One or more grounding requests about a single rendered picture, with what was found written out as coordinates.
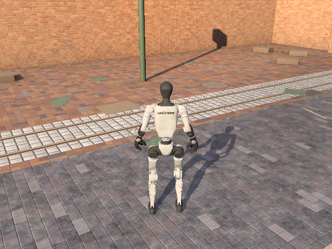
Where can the left robot thigh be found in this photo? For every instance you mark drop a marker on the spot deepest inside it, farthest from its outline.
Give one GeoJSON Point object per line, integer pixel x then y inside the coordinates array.
{"type": "Point", "coordinates": [153, 153]}

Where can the robot right upper arm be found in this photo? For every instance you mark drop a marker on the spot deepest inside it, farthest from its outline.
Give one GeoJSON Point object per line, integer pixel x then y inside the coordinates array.
{"type": "Point", "coordinates": [185, 118]}

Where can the robot left upper arm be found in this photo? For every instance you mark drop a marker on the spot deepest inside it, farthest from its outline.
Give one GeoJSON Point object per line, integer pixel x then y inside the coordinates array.
{"type": "Point", "coordinates": [146, 118]}

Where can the robot left hand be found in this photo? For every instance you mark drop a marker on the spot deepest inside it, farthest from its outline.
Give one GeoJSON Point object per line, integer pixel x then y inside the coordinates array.
{"type": "Point", "coordinates": [141, 143]}

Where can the robot right hand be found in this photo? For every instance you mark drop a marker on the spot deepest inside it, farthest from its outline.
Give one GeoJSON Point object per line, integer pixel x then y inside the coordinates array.
{"type": "Point", "coordinates": [193, 145]}

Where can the robot right forearm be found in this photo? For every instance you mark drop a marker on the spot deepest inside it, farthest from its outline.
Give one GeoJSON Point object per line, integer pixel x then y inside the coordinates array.
{"type": "Point", "coordinates": [191, 136]}

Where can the robot left forearm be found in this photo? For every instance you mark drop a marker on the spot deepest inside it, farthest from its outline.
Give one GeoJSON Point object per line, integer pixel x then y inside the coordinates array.
{"type": "Point", "coordinates": [140, 134]}

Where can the right robot thigh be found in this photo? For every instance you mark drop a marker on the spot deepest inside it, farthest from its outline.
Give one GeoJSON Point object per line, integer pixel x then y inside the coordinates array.
{"type": "Point", "coordinates": [178, 152]}

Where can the robot thigh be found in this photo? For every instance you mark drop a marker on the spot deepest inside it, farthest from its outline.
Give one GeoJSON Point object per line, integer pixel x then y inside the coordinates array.
{"type": "Point", "coordinates": [178, 152]}
{"type": "Point", "coordinates": [153, 153]}

